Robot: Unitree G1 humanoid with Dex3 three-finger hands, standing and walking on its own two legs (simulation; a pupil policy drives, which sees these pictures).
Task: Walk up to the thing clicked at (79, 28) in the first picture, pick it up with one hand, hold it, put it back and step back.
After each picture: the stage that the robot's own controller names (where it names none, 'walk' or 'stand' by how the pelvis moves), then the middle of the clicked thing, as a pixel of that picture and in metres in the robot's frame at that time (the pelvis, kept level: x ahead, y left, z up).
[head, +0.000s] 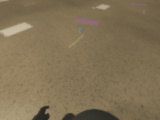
stand; (80, 30) +2.31 +0.35 -0.72
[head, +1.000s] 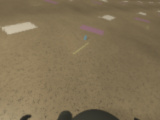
walk; (85, 37) +2.18 +0.11 -0.69
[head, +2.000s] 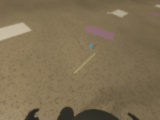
walk; (91, 46) +1.52 -0.07 -0.71
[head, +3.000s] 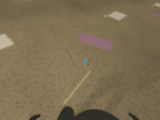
walk; (85, 62) +1.02 +0.02 -0.71
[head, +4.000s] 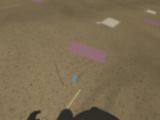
walk; (74, 78) +0.68 +0.12 -0.71
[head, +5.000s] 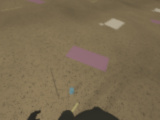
walk; (71, 90) +0.47 +0.14 -0.72
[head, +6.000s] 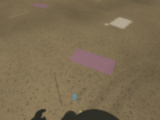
stand; (74, 97) +0.38 +0.15 -0.71
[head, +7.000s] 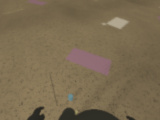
stand; (70, 97) +0.36 +0.18 -0.71
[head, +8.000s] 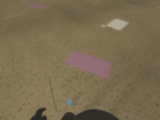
stand; (69, 102) +0.31 +0.20 -0.72
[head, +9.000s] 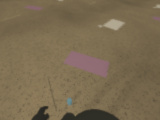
stand; (69, 101) +0.33 +0.21 -0.72
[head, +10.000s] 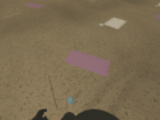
stand; (70, 100) +0.33 +0.19 -0.72
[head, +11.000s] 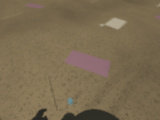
stand; (70, 101) +0.33 +0.19 -0.72
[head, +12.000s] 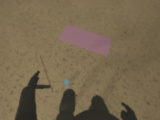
go down; (66, 82) +0.36 +0.20 -0.58
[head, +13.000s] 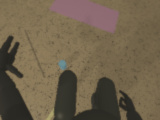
go down; (62, 65) +0.40 +0.25 -0.32
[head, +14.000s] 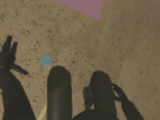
close in; (46, 60) +0.37 +0.28 -0.25
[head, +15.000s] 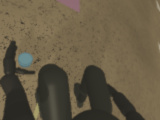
close; (25, 60) +0.35 +0.30 -0.21
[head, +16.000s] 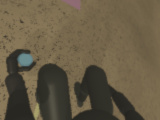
lift; (25, 61) +0.34 +0.30 -0.21
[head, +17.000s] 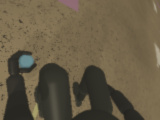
lift; (26, 62) +0.33 +0.29 -0.22
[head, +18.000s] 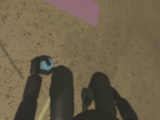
lift; (46, 65) +0.31 +0.27 -0.13
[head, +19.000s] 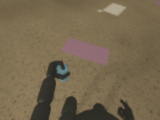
lift; (63, 72) +0.32 +0.18 +0.03
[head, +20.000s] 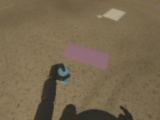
hold; (64, 75) +0.32 +0.18 +0.00
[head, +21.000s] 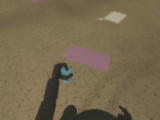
hold; (67, 74) +0.33 +0.16 +0.00
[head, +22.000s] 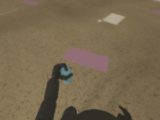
crouch; (66, 75) +0.33 +0.17 +0.00
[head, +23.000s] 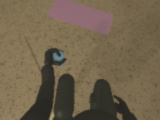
crouch; (59, 59) +0.40 +0.22 -0.09
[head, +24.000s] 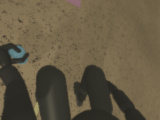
lower; (19, 55) +0.38 +0.32 -0.22
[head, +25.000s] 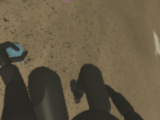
lower; (16, 53) +0.40 +0.30 -0.22
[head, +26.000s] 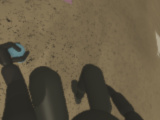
lower; (18, 54) +0.40 +0.31 -0.22
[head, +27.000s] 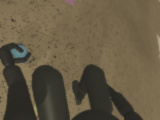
lower; (20, 54) +0.38 +0.31 -0.22
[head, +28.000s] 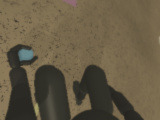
open; (26, 56) +0.37 +0.29 -0.22
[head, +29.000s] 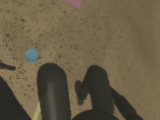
rise; (31, 56) +0.37 +0.28 -0.22
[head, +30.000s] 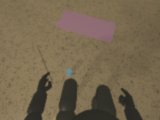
walk; (69, 72) +0.41 +0.21 -0.47
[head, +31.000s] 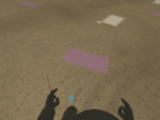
stand; (71, 98) +0.36 +0.17 -0.66
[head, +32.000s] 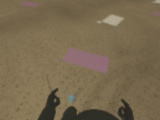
stand; (71, 98) +0.35 +0.18 -0.67
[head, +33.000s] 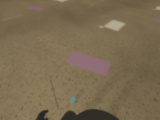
stand; (73, 99) +0.37 +0.16 -0.71
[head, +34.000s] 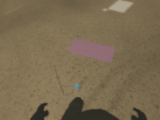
walk; (77, 86) +0.44 +0.19 -0.69
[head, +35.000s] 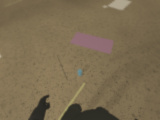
walk; (79, 72) +0.65 +0.15 -0.70
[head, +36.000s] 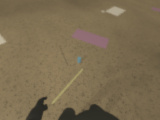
stand; (79, 59) +0.98 +0.12 -0.71
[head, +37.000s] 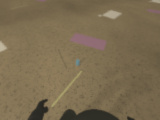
stand; (77, 62) +0.99 +0.20 -0.70
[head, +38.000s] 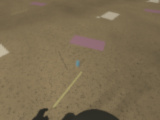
stand; (77, 63) +1.02 +0.21 -0.72
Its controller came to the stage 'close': yes
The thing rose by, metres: 0.71
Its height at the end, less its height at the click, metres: +0.00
